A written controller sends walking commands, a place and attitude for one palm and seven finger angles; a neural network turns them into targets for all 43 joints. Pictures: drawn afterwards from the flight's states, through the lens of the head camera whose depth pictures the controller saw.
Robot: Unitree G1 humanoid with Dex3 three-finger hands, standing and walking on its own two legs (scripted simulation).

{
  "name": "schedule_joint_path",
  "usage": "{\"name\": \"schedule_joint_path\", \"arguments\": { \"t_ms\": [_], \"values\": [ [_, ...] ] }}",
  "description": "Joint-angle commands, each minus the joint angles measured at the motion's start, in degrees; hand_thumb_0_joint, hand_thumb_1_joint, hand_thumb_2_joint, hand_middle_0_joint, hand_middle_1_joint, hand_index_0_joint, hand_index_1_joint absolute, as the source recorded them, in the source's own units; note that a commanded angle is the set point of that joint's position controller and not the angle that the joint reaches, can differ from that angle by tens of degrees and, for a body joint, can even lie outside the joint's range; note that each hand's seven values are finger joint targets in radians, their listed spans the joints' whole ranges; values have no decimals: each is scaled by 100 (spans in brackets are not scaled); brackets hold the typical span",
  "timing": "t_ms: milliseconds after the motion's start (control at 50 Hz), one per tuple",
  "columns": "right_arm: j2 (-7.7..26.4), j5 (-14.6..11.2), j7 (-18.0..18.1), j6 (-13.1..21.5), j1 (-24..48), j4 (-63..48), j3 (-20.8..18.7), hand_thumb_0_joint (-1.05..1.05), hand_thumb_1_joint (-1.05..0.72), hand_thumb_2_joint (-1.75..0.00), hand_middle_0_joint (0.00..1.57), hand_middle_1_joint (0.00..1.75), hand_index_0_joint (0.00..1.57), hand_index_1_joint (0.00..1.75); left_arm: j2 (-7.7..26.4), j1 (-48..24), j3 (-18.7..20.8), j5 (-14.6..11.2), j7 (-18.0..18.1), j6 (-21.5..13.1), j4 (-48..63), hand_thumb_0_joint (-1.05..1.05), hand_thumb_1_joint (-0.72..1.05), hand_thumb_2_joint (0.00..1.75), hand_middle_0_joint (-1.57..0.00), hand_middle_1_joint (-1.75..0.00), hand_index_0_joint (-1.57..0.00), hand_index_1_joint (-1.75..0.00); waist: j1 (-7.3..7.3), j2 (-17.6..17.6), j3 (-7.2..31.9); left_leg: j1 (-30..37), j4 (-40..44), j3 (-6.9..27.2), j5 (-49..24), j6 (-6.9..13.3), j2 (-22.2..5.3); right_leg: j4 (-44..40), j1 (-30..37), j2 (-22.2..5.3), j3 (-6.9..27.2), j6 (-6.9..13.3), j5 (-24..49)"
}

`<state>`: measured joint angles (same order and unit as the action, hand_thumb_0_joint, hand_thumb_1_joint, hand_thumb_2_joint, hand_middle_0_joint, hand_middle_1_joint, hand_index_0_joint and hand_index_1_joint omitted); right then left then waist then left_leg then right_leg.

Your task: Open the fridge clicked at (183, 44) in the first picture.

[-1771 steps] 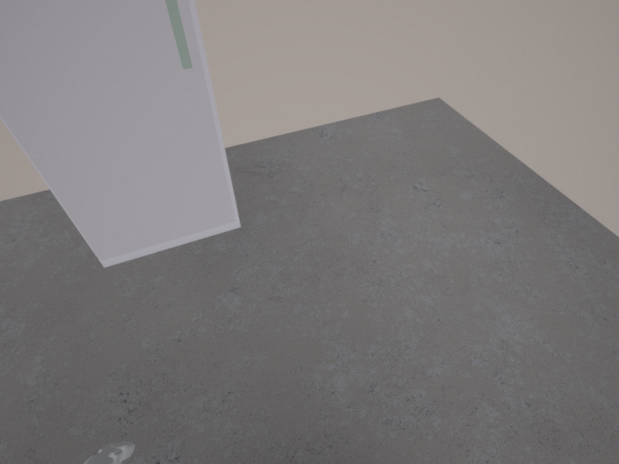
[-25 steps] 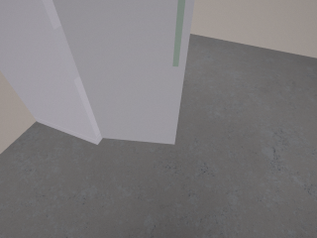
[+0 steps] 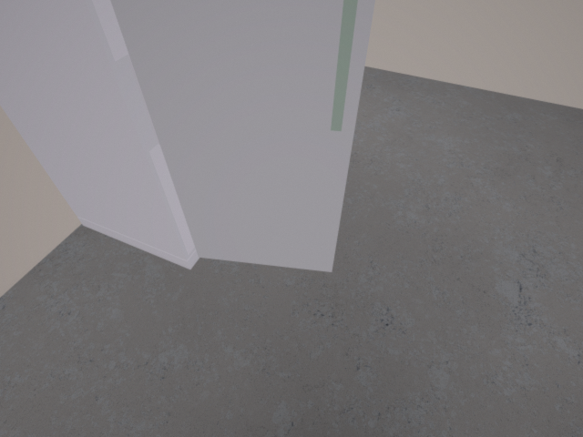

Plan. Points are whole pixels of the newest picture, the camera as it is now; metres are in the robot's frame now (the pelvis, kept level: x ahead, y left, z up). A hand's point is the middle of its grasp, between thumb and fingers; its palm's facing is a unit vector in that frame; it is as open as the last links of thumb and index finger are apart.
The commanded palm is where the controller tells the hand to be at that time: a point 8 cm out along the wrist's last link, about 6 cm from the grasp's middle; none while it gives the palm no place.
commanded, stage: look to check the result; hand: right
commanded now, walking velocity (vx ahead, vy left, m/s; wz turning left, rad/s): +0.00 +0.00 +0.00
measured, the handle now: (344, 53) +0.78 -0.05 +0.16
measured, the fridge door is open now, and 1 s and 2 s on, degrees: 74 74 74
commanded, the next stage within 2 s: stand and wait in 0.40 s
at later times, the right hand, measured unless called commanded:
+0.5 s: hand out of the picture +0.08 -0.24 -0.16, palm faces -0.04 +0.95 -0.31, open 7.4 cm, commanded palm none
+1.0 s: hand out of the picture +0.08 -0.22 -0.17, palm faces -0.04 +0.95 -0.30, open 7.4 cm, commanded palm none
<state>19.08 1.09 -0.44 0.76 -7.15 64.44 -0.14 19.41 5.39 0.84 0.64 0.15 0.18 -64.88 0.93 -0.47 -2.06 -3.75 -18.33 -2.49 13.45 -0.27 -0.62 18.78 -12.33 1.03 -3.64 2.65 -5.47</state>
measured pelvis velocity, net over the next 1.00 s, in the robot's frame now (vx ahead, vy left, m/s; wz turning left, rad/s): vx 0.03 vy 0.01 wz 0.01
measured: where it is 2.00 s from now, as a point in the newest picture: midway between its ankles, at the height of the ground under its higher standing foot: outside the picture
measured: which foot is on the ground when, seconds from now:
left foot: down 0.00-1.00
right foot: down 0.00-1.00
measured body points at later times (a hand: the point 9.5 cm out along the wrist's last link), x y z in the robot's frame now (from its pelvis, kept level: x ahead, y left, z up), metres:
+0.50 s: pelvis +0.02 +0.00 +0.00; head +0.04 +0.00 +0.45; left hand +0.10 +0.29 -0.14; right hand +0.09 -0.29 -0.14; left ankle -0.04 +0.12 -0.75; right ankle +0.05 -0.09 -0.75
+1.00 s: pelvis +0.03 +0.01 +0.00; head +0.04 +0.00 +0.45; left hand +0.09 +0.29 -0.14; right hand +0.09 -0.27 -0.15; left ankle -0.04 +0.12 -0.75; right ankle +0.05 -0.09 -0.75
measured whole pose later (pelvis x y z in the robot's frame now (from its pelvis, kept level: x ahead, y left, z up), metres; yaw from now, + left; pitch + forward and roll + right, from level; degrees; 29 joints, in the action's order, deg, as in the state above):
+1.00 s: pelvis +0.03 +0.01 +0.00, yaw +0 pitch -1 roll +0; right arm 17.7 0.9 0.2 0.5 -8.2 65.4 -0.1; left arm 17.0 5.9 0.0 0.4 0.7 0.2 -65.7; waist 0.7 -1.0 -2.7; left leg -0.6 -15.7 -2.1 14.3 0.2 -0.4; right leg 18.2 -10.0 0.9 -3.9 1.9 -7.6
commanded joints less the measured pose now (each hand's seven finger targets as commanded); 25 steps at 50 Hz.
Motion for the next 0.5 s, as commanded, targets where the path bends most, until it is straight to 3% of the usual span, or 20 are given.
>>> {"name": "schedule_joint_path", "arguments": {
  "t_ms": [0, 360, 480],
  "values": [
    [1145, -35, 98, 125, 120, -237, -180, 0, -90, -90, 20, 30, 20, 30, 1081, -257, 151, 10, 59, -151, 285, 0, 90, 90, -20, -30, -20, -30, -25, 124, 415, -418, 483, 616, -531, 266, -735, -189, 726, -874, 954, -66, 583],
    [1059, -34, 140, 115, 42, -188, -178, 0, -90, -90, 20, 30, 20, 30, 1008, -188, 132, -13, 96, -145, 232, 0, 90, 90, -20, -30, -20, -30, -32, 25, 596, -166, 466, 532, -990, 239, -730, -92, 928, -898, 895, -52, 1063],
    [1021, -35, 155, 111, 38, -191, -176, 0, -90, -90, 20, 30, 20, 30, 951, -206, 139, -7, 97, -140, 216, 0, 90, 90, -20, -30, -20, -30, -26, 36, 468, -199, 477, 509, -1076, 234, -758, -99, 916, -889, 863, -62, 1064]
  ]
}}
